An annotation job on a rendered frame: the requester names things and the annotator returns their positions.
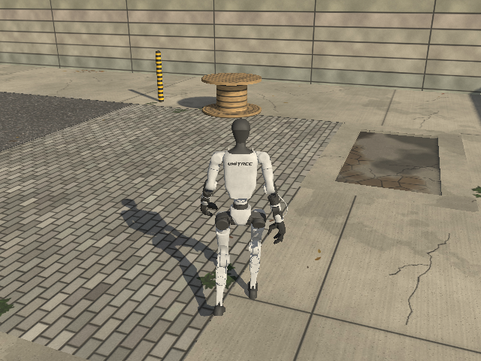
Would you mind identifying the robot thigh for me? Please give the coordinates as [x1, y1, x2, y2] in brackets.
[249, 209, 266, 255]
[215, 211, 230, 267]

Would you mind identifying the right robot forearm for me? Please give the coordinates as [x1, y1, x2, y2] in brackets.
[268, 183, 284, 223]

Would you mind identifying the left robot upper arm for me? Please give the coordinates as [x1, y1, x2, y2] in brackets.
[205, 151, 225, 191]

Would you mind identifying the right robot thigh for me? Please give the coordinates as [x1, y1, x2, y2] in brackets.
[249, 209, 266, 255]

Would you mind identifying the left robot thigh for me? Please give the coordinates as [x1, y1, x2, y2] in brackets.
[215, 211, 230, 267]

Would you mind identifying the right robot hand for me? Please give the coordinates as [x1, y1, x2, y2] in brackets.
[268, 221, 286, 244]

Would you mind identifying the left robot forearm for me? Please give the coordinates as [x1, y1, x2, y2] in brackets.
[201, 180, 213, 205]

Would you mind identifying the left robot hand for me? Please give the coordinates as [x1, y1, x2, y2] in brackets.
[200, 202, 218, 217]

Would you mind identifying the right robot upper arm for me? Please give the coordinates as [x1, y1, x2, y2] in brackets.
[256, 151, 275, 194]

